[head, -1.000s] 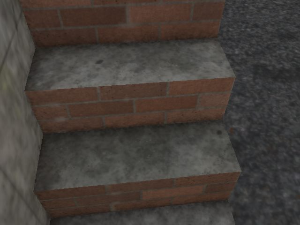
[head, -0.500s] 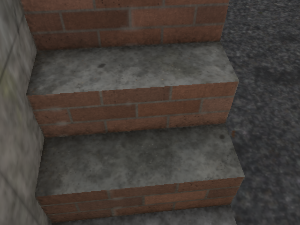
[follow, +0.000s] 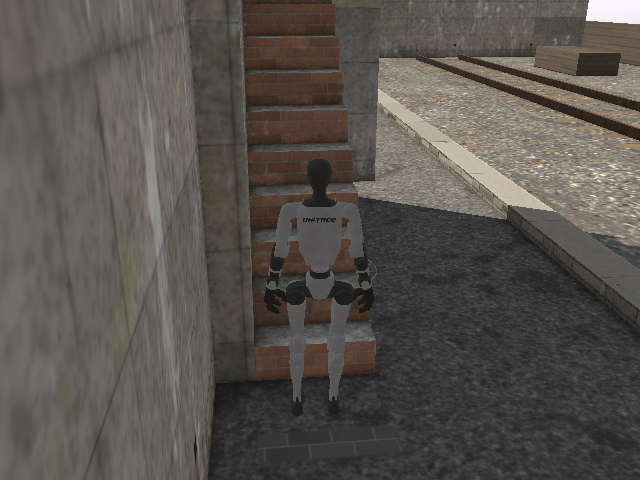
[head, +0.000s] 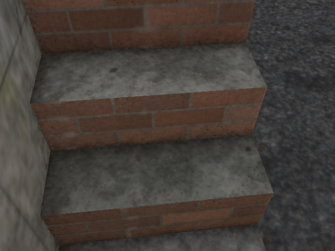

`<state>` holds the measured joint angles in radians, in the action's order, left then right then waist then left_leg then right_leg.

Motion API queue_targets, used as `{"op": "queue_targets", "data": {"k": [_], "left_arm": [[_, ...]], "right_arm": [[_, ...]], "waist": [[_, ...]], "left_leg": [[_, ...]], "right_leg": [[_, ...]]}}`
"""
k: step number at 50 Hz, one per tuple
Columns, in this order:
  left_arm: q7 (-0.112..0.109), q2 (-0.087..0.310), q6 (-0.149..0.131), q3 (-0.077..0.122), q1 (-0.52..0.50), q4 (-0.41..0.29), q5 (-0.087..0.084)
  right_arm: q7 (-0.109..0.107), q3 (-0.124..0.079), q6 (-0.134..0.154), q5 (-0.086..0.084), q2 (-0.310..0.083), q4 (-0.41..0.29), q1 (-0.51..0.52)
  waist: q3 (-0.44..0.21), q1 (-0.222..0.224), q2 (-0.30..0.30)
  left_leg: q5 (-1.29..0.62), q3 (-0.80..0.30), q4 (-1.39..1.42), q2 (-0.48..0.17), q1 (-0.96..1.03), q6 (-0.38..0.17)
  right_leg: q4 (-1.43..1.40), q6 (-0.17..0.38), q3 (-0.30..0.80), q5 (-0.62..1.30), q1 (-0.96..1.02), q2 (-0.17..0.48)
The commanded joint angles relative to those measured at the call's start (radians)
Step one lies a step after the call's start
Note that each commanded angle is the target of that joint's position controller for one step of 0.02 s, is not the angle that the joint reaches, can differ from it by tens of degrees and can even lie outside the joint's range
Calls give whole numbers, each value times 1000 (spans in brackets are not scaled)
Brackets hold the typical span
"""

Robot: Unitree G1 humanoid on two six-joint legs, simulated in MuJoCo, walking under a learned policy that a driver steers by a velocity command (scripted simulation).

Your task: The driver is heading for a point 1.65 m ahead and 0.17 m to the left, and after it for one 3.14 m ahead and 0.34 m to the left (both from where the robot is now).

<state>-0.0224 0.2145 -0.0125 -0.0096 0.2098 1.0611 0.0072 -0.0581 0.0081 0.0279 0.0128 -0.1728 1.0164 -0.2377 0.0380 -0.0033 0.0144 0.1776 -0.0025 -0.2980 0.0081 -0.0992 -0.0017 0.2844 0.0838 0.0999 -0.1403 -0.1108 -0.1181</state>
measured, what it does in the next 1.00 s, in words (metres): stands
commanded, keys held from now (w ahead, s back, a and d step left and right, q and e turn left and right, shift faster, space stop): no key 1.00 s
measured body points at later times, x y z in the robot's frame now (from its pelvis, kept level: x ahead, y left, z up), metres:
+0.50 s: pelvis -0.01 +0.00 +0.00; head +0.00 +0.00 +0.45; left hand +0.02 +0.24 -0.16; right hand +0.02 -0.23 -0.15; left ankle -0.01 +0.12 -0.75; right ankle +0.00 -0.07 -0.75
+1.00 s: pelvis -0.01 +0.00 +0.00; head +0.00 +0.01 +0.45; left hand +0.02 +0.24 -0.16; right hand +0.02 -0.23 -0.15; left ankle -0.01 +0.12 -0.75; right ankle +0.00 -0.07 -0.75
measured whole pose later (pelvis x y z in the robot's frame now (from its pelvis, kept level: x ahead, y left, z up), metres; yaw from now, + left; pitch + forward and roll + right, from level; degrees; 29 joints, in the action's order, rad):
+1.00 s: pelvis -0.01 +0.00 +0.00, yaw +0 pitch -1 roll +0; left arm -0.02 0.21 -0.01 -0.01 0.24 1.07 0.01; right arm -0.06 0.02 0.03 0.01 -0.16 1.04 -0.28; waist 0.03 0.00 0.01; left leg 0.18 -0.01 -0.32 0.01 -0.12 0.00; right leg 0.30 0.08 0.09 -0.14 -0.13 -0.11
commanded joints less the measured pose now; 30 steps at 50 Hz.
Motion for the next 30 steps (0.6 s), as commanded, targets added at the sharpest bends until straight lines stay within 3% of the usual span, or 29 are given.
{"op": "queue_targets", "data": {"k": [1,30], "left_arm": [[-2,96,-6,16,29,-24,0],[-1,89,-2,15,65,-8,-2]], "right_arm": [[-3,-16,7,0,-88,-27,-36],[-2,-9,5,2,-78,0,-83]], "waist": [[-2,0,-17],[12,1,-17]], "left_leg": [[-41,-94,35,-123,9,-21],[-8,-97,28,-118,-17,-26]], "right_leg": [[-42,-9,140,135,-42,198],[-48,-8,136,76,-64,194]]}}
